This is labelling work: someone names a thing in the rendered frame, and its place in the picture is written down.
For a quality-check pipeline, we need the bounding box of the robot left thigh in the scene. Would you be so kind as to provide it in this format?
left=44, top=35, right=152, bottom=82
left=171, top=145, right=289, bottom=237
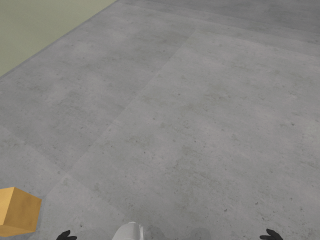
left=112, top=223, right=145, bottom=240

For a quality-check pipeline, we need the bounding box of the robot left hand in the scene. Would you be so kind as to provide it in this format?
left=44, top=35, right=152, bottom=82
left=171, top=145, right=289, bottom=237
left=56, top=230, right=77, bottom=240

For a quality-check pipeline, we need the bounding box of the robot right hand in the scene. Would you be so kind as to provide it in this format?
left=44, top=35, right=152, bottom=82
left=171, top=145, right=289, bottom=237
left=260, top=228, right=283, bottom=240

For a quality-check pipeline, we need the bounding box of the carton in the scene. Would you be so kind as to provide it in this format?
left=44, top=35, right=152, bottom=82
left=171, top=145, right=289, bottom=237
left=0, top=187, right=42, bottom=237

